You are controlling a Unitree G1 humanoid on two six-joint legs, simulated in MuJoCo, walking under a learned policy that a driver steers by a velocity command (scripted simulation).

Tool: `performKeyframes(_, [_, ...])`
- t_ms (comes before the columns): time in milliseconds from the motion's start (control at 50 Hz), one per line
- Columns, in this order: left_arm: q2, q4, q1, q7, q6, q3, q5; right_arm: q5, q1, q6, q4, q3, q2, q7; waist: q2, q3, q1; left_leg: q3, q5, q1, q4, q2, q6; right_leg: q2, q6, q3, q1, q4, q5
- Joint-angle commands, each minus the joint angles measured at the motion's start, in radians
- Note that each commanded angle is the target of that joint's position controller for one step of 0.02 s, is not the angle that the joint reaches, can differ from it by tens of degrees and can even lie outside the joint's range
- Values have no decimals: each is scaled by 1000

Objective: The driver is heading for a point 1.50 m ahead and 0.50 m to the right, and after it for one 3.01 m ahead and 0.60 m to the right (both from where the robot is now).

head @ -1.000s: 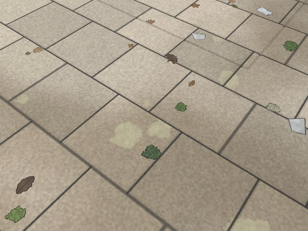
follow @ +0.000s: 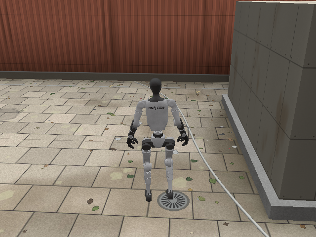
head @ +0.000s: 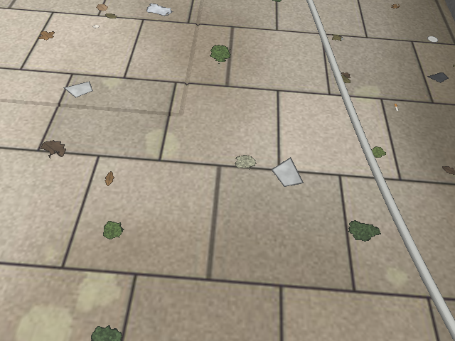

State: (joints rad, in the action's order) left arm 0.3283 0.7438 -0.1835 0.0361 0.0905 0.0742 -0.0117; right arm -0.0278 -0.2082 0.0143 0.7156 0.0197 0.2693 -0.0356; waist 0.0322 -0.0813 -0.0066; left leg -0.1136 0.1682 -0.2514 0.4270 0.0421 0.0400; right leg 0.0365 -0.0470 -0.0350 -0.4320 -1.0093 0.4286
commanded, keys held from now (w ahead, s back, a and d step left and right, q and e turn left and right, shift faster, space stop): e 0.20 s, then w+e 0.34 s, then w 0.46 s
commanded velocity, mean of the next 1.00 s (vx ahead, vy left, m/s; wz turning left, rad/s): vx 0.29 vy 0.00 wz -0.44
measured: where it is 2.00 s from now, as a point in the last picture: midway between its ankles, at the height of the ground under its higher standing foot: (336, 250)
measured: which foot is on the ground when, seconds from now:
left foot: down 0.00-0.16, up 0.18-0.64, down 0.66-1.00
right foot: up 0.00-0.14, down 0.16-0.66, up 0.68-1.00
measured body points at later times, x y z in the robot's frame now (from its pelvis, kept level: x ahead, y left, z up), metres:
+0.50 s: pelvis +0.03 -0.04 +0.01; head +0.04 -0.06 +0.46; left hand +0.16 +0.22 -0.10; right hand +0.08 -0.35 -0.11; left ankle +0.12 +0.09 -0.70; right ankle -0.02 -0.11 -0.74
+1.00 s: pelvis +0.24 -0.08 +0.00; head +0.27 -0.08 +0.45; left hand +0.50 +0.06 -0.11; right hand +0.09 -0.30 -0.13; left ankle +0.18 +0.05 -0.74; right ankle +0.30 -0.25 -0.70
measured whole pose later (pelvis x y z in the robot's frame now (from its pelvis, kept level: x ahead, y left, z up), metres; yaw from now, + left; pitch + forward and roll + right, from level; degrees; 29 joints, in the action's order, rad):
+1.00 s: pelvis +0.24 -0.08 +0.00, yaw -25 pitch +2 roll +1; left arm 0.28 0.75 -0.11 0.06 -0.03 0.02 -0.04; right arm -0.01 -0.47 -0.08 0.91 0.03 0.22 0.01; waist 0.05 -0.02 -0.06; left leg -0.01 0.27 0.03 0.20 -0.05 0.05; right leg -0.04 0.02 0.01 -0.62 -0.76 0.12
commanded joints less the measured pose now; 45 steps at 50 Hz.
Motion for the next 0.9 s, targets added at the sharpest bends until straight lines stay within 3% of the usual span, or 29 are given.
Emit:
performKeyframes(20, [44,-76,2,11,-6,1,2,-5,-3,-8,-51,52,172,8,-202,116,-10,151,-149,84,-131,242,167,-27,16,46,48,135,4])
performKeyframes(100, [48,-94,3,13,-18,-3,8,-4,-11,3,-40,67,203,21,-215,131,-11,120,-176,69,-67,267,143,-18,53,100,153,310,5])
performKeyframes(140, [46,-78,-57,5,-34,-2,2,9,-8,12,-33,72,203,24,-159,136,30,59,-134,-1,45,248,70,0,84,101,289,532,-134])
performKeyframes(160, [91,-73,-75,-8,-46,8,-10,7,-53,16,-23,69,175,30,-8,112,32,-8,13,-95,196,193,-6,-75,107,-65,342,696,-161])
performKeyframes(180, [229,-111,-57,-18,-53,34,-10,-1,-74,27,-76,44,76,34,283,92,-5,-78,459,-359,445,28,-97,-386,205,-509,395,767,-335])
performKeyframes(200, [267,-94,-135,-20,-52,57,-14,-3,52,45,-105,52,132,12,183,63,89,88,474,-355,579,-20,-90,-421,324,-504,257,740,-517])
performKeyframes(220, [212,-75,-124,-23,-51,44,-11,7,53,51,-103,54,133,14,130,56,51,134,385,-357,622,1,-82,-346,324,-425,263,745,-357])
performKeyframes(240, [159,-76,-70,-26,-47,30,-5,10,35,43,-88,59,145,23,114,28,22,148,279,-361,600,15,-71,-268,286,-367,244,787,-97])
performKeyframes(260, [131,-87,-23,-28,-45,22,-5,0,23,32,-73,67,161,33,139,27,7,140,213,-370,583,13,-66,-209,256,-351,261,822,78])
performKeyframes(280, [110,-89,-26,-31,-49,15,-2,-15,7,26,-56,72,172,43,159,30,14,126,173,-379,595,6,-70,-186,260,-350,286,842,100])
performKeyframes(300, [100,-83,-48,-28,-55,11,1,-18,8,23,-50,74,170,51,131,44,17,130,151,-385,593,1,-73,-182,264,-358,316,849,91])
performKeyframes(360, [118,-55,-123,-22,-81,19,1,-13,43,12,-50,67,133,61,71,49,34,136,113,-420,521,-5,-83,-186,278,-382,385,851,50])
performKeyframes(540, [151,-20,-221,-23,-115,35,-9,0,170,-28,-86,52,115,59,81,26,82,147,127,-323,237,-38,-87,-179,315,-468,322,792,17])
performKeyframes(600, [138,-22,-187,-22,-126,31,-10,10,110,-45,-75,46,111,52,85,33,43,138,106,-124,137,-47,-54,-168,280,-471,217,759,-25])
performKeyframes(640, [112,-14,-162,-27,-132,21,-5,2,-23,-62,-32,47,107,37,31,49,-41,118,50,158,7,-64,-31,-110,229,-429,71,656,-75])
performKeyframes(660, [64,-17,-158,-29,-143,6,0,-8,-121,-76,-12,58,153,25,-53,92,-87,223,142,313,-49,30,-12,-47,191,-353,-15,501,-74])
performKeyframes(680, [-16,-51,-153,-26,-153,-17,16,-26,-215,-80,-6,79,267,15,-283,165,-116,603,490,450,-210,271,65,92,138,-169,-168,190,44])
performKeyframes(700, [55,-50,-166,-32,-148,-4,-7,-15,-241,-71,28,97,303,21,-281,111,-81,871,669,363,-289,362,136,110,137,-126,-273,20,125])
performKeyframes(720, [77,-27,-164,-29,-143,1,-18,-4,-183,-68,20,80,224,30,-153,14,-38,802,662,280,-275,335,145,49,147,-155,-291,-61,51])
performKeyframes(740, [71,-11,-145,-15,-143,-1,-21,4,-131,-73,12,66,165,36,-98,-23,-17,673,539,226,-267,277,132,19,142,-145,-274,-58,-26])
performKeyframes(760, [60,-5,-135,-4,-143,-3,-20,2,-101,-79,11,56,133,38,-110,-17,-3,563,407,209,-276,225,111,-4,134,-126,-251,-33,-81])
performKeyframes(800, [50,7,-116,8,-137,-9,-35,3,-119,-95,34,47,108,37,-149,17,-6,426,149,216,-276,161,103,-17,111,-81,-228,-38,-156])
performKeyframes(900, [14,-43,50,17,-133,-32,-39,22,-216,-112,105,42,91,48,-134,20,-25,288,-251,259,-278,144,144,-72,65,26,-314,48,-248])
Keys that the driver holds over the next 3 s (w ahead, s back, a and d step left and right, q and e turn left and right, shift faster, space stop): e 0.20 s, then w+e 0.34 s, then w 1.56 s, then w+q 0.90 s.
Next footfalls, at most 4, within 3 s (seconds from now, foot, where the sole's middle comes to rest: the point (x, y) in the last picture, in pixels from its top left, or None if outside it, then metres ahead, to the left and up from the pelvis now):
0.16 right None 0.02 -0.12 -0.78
0.66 left None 0.22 0.03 -0.78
1.12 right None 0.41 -0.27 -0.78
1.68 left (301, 245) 0.77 -0.25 -0.78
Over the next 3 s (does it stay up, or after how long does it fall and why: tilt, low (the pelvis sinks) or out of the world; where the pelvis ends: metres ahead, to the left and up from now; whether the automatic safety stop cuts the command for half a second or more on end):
stays up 1.22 -0.46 0.00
